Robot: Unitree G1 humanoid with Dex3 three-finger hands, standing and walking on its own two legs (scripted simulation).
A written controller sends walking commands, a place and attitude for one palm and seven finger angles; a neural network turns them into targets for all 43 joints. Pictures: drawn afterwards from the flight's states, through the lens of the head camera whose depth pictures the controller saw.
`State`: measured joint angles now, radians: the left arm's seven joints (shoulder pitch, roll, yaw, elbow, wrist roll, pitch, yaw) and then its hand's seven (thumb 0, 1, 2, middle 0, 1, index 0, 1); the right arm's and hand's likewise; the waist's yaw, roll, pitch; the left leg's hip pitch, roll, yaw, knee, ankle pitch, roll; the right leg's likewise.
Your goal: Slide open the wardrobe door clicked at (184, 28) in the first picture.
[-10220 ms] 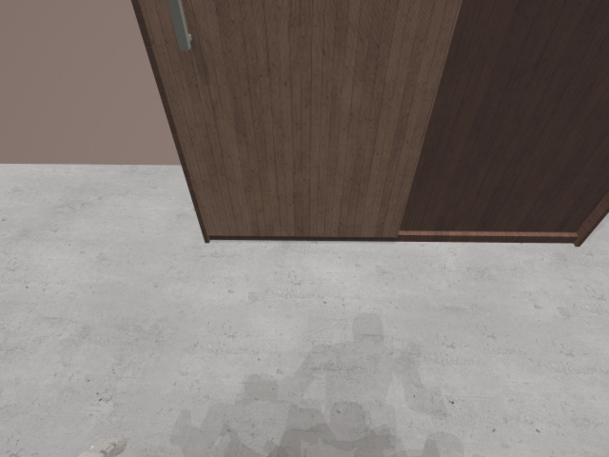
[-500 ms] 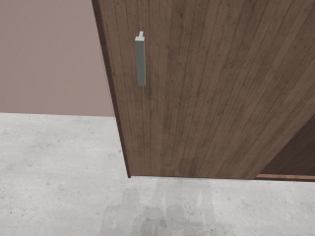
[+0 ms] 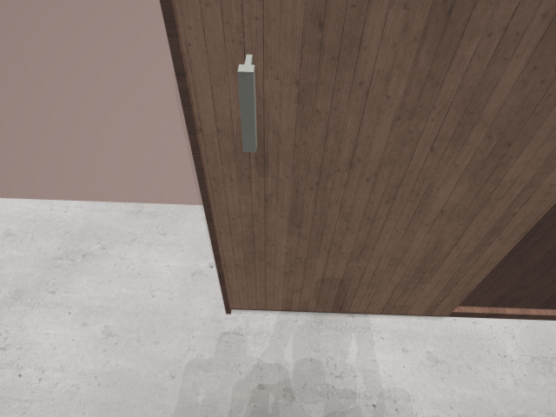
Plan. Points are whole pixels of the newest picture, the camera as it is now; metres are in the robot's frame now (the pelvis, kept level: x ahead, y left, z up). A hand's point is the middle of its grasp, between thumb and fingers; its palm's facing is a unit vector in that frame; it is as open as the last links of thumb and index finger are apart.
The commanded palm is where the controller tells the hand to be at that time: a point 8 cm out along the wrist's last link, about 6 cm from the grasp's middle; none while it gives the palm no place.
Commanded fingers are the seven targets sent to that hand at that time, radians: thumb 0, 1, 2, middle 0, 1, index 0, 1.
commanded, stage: look again from close up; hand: left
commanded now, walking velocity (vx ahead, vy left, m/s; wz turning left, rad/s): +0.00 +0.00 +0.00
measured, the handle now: (249, 104) +0.58 +0.09 +0.16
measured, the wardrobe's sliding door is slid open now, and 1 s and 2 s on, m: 0.00 0.00 0.00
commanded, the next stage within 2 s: shuffle to correct the standing spot in 0.58 s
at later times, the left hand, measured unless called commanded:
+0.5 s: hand out of the picture +0.01 +0.18 -0.17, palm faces +0.01 -0.97 -0.22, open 7.4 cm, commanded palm none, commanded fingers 0.00 0.90 0.90 -0.20 -0.30 -0.20 -0.30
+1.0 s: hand out of the picture +0.00 +0.14 -0.18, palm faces +0.01 -0.98 -0.19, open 7.4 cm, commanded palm none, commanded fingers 0.00 0.90 0.90 -0.20 -0.30 -0.20 -0.30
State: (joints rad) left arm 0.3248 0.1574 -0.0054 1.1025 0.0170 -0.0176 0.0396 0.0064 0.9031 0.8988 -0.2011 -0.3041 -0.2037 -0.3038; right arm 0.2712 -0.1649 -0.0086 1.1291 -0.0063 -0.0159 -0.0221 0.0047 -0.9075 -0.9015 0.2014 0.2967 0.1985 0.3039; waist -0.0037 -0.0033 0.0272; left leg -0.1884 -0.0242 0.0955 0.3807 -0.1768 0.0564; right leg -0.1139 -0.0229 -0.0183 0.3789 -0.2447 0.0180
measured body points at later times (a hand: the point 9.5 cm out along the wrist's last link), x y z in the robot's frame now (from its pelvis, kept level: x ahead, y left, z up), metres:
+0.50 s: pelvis +0.01 +0.00 +0.00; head +0.02 +0.00 +0.45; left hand +0.01 +0.24 -0.16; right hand +0.02 -0.24 -0.15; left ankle +0.02 +0.08 -0.74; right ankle -0.03 -0.13 -0.74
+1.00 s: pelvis +0.04 -0.03 -0.01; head +0.05 -0.04 +0.44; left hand +0.01 +0.19 -0.16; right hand +0.02 -0.25 -0.17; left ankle +0.02 +0.08 -0.74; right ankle -0.03 -0.13 -0.74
